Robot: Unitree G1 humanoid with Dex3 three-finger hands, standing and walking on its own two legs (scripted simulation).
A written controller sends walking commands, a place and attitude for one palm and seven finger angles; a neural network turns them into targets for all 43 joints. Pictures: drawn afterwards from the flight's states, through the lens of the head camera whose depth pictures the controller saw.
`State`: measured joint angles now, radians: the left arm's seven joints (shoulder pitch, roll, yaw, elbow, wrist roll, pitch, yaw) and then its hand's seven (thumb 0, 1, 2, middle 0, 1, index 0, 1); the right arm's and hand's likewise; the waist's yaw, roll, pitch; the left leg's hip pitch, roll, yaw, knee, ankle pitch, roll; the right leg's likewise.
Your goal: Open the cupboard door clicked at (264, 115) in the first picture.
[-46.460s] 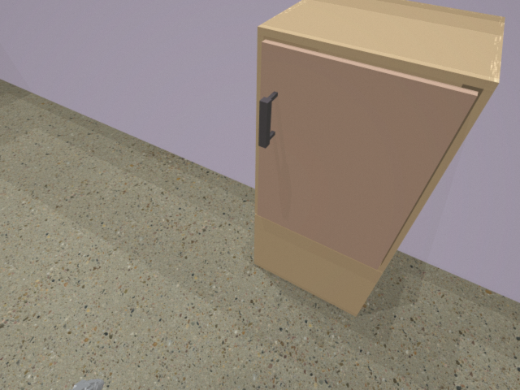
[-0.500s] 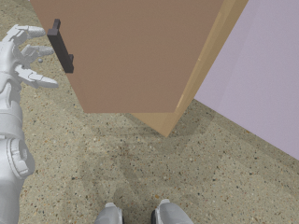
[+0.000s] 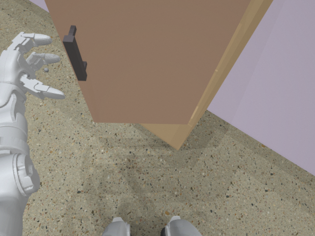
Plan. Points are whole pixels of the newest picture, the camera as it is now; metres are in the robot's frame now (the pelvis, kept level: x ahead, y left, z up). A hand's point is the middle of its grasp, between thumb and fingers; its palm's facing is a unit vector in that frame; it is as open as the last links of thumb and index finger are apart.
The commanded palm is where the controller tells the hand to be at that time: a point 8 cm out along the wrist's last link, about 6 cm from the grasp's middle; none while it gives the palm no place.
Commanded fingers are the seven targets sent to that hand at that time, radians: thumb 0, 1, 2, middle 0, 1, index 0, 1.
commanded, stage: move the hooked fingers beside the handle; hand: left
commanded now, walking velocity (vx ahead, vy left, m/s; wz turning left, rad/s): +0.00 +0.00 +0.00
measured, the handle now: (77, 54) +0.55 +0.18 +0.09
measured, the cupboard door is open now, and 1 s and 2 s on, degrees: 37 37 37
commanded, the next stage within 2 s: slide the fingers in behind the handle in 0.38 s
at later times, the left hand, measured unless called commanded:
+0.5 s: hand (51, 69) +0.50 +0.23 +0.10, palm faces -0.02 -1.00 -0.02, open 14.0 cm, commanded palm +0.48 +0.26 +0.09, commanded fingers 0.00 -0.50 0.30 -0.30 -1.20 -0.30 -1.20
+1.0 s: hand (68, 69) +0.50 +0.19 +0.09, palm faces -0.03 -1.00 -0.01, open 14.0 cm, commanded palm +0.48 +0.24 +0.09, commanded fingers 0.00 -0.50 0.30 -0.30 -1.20 -0.30 -1.20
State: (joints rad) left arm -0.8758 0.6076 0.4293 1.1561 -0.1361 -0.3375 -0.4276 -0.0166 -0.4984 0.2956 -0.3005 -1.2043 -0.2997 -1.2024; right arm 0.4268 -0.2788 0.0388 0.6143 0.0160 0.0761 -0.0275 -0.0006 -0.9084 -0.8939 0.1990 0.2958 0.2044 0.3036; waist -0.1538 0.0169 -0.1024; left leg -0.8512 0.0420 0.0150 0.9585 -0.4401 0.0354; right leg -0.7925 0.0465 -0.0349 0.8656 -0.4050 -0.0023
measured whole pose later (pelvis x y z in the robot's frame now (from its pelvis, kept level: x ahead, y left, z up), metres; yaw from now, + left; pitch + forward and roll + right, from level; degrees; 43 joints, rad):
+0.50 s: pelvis -0.01 +0.00 -0.01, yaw +0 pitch +20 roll -4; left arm -0.95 0.64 0.43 1.22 -0.10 -0.33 -0.39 -0.02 -0.50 0.30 -0.30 -1.20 -0.30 -1.20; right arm 0.42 -0.28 0.06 0.61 0.01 0.07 -0.03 0.00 -0.91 -0.89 0.20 0.30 0.20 0.30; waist -0.18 0.02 -0.08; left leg -0.90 0.04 0.01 0.99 -0.43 0.04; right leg -0.84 0.04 -0.04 0.90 -0.40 0.00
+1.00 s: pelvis -0.01 -0.01 -0.01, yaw +0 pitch +20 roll -3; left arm -0.95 0.57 0.39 1.21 -0.09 -0.31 -0.33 -0.02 -0.50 0.30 -0.30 -1.20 -0.30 -1.20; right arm 0.41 -0.27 0.05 0.61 0.01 0.06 -0.02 0.00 -0.91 -0.89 0.20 0.30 0.20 0.30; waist -0.18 0.02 -0.10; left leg -0.89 0.04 0.01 0.98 -0.44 0.03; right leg -0.84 0.05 -0.04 0.90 -0.41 -0.01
